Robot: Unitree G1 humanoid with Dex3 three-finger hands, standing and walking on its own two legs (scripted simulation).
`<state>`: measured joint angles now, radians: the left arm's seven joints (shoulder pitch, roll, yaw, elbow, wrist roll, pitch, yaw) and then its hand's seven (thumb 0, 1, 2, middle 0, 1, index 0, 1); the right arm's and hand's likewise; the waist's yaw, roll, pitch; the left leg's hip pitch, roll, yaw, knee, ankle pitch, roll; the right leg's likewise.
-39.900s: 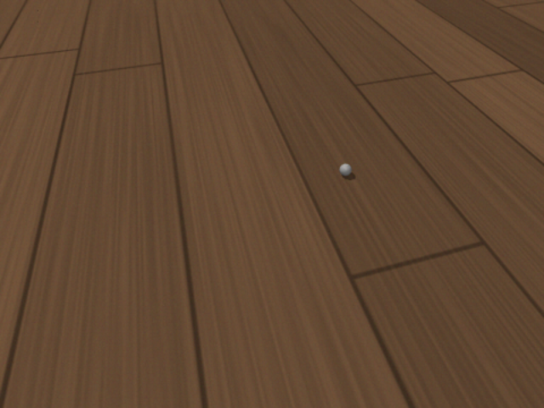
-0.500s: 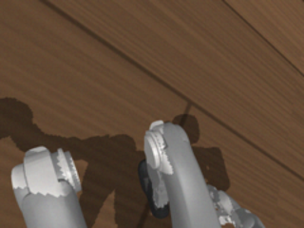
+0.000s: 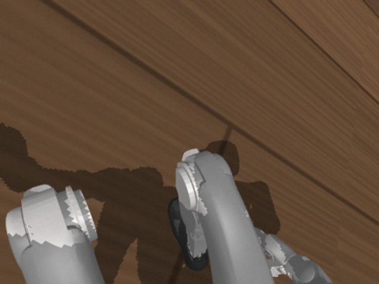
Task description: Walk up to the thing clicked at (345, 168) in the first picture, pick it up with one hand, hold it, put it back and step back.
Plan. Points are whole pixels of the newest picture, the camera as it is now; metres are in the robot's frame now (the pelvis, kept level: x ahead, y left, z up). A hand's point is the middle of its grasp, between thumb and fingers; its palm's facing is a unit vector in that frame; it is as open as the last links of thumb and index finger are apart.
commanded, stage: open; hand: left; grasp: from above
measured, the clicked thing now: out of the picture +0.40 +0.37 -0.25
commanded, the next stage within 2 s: withdraw in 0.78 s
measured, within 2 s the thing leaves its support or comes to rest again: neither
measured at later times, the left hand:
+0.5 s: hand out of the picture +0.39 +0.36 -0.23, palm faces -0.41 -0.19 -0.89, open 12.6 cm
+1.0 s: hand out of the picture +0.39 +0.36 -0.23, palm faces -0.39 -0.18 -0.90, open 14.0 cm
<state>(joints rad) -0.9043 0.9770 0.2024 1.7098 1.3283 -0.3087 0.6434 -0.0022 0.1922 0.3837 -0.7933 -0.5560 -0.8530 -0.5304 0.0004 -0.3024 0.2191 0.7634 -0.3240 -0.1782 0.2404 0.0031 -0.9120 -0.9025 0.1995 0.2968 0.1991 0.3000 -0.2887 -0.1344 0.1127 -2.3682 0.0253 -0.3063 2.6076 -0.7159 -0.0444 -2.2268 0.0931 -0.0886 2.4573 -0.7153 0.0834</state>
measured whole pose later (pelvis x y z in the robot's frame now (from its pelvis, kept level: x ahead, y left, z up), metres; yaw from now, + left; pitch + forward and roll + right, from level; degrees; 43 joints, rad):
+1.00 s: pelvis +0.00 +0.00 +0.00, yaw +0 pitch +25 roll -14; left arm -0.87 0.97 0.22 1.64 1.33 -0.33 0.64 0.00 -0.48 0.95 -0.09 -1.02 -0.10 -1.00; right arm 0.00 -0.32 0.22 0.76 -0.32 -0.19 0.25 0.00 -0.90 -0.90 0.20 0.30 0.20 0.30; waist -0.28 -0.14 0.12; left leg -2.36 0.02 -0.32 2.60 -0.71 -0.05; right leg -2.21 0.09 -0.10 2.44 -0.71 0.08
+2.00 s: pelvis -0.02 -0.01 +0.04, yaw +6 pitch +31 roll -9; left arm -0.78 0.72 0.18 1.20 1.21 -0.26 0.44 0.00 -0.26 0.90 -0.20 -0.77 -0.19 -0.76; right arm 0.13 -0.24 0.03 0.74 -0.15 -0.01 0.14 0.01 -0.90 -0.90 0.20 0.30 0.20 0.30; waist -0.19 -0.02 -0.05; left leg -2.34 0.02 -0.19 2.39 -0.62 -0.03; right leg -2.22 0.03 -0.03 2.32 -0.67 0.06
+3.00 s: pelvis +0.06 +0.00 +0.40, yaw +14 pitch +15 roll -3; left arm 0.41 0.22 0.07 -0.08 -0.07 0.47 0.07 0.01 0.90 0.89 -0.21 -0.30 -0.21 -0.30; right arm 0.29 -0.20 0.04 0.53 0.03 -0.16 -0.17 0.01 -0.90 -0.90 0.20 0.30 0.20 0.30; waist -0.07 0.05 -0.18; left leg -0.90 0.06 -0.07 1.15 -0.50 -0.04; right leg -0.82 -0.02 -0.05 1.09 -0.52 0.03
